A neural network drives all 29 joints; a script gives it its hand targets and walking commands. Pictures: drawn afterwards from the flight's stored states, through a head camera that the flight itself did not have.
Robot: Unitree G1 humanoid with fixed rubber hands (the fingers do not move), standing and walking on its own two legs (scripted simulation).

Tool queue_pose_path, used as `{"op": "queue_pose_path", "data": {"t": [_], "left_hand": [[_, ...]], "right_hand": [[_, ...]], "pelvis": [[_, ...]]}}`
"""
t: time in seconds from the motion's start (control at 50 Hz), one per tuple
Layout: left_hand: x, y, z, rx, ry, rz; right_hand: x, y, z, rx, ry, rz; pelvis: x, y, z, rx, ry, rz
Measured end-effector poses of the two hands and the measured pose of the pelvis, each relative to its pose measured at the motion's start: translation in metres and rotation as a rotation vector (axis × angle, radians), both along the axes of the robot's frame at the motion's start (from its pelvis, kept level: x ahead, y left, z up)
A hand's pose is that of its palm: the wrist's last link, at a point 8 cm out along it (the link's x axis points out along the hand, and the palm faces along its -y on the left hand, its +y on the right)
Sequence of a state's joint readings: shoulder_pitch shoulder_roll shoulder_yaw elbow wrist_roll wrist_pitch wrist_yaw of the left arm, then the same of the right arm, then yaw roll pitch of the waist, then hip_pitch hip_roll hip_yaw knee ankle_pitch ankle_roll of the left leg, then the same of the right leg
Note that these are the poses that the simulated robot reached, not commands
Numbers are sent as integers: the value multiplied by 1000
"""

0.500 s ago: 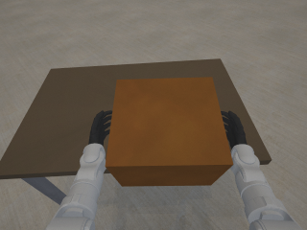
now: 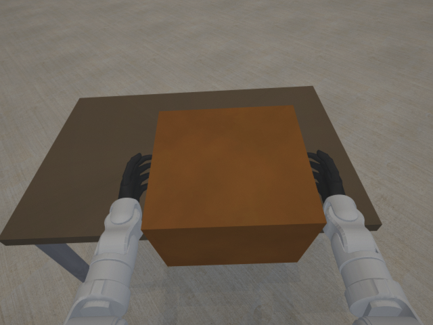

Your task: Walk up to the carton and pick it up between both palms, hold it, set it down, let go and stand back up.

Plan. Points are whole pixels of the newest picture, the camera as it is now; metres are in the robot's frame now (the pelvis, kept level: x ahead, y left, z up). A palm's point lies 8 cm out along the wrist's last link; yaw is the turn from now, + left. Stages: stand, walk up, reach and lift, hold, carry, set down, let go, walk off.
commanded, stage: reach and lift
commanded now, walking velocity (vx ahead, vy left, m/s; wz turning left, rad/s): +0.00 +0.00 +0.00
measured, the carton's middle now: (228, 187) +0.40 -0.02 +0.01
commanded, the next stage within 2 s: hold in 1.20 s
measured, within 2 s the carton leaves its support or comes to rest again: neither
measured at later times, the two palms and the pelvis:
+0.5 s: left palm (116, 159) +0.37 +0.18 +0.15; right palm (334, 153) +0.36 -0.20 +0.14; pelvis +0.01 +0.00 +0.00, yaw -1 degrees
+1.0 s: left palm (78, 156) +0.33 +0.22 +0.20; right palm (327, 138) +0.34 -0.17 +0.19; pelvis -0.01 +0.01 +0.00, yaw +0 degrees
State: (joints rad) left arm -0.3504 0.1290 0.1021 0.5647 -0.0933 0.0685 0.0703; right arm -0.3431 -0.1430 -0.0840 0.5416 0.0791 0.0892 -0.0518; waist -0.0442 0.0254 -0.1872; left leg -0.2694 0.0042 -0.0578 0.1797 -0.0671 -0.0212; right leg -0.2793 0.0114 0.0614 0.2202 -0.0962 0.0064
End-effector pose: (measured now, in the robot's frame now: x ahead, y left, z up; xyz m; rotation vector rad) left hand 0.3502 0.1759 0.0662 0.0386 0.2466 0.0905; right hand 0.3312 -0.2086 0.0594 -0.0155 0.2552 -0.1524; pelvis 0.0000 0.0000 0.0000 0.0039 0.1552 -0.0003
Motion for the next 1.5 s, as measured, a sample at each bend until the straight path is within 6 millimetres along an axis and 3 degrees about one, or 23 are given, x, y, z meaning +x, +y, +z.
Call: {"op": "queue_pose_path", "data": {"t": [0.14, 0.38, 0.58, 0.72, 0.96, 1.28, 1.5], "left_hand": [[11, 7, 22, -13, -34, 10], [25, 9, 55, -8, -17, 11], [10, 8, 101, 9, -40, 28], [-9, 21, 116, -1, -54, 61], [-18, 40, 128, 13, -30, 63], [-32, 38, 131, 31, -20, 49], [-28, 31, 133, 44, -6, 43]], "right_hand": [[16, 6, 28, -9, -34, 9], [29, 9, 57, -9, -17, 5], [21, 8, 99, -18, -41, 26], [16, 21, 126, -17, -54, 56], [10, 40, 132, 15, -30, 55], [-7, 37, 143, -27, -22, 54], [-6, 30, 136, 0, -15, 49]], "pelvis": [[1, 1, 0, -1, -2, -2], [9, 4, 3, -3, -29, -5], [9, 1, 4, -5, -96, -19], [0, -2, 4, -5, -127, -14], [-12, 10, 3, -4, -116, -4], [-6, 12, 3, -4, -148, -8], [-8, 5, 2, -4, -159, -2]]}}
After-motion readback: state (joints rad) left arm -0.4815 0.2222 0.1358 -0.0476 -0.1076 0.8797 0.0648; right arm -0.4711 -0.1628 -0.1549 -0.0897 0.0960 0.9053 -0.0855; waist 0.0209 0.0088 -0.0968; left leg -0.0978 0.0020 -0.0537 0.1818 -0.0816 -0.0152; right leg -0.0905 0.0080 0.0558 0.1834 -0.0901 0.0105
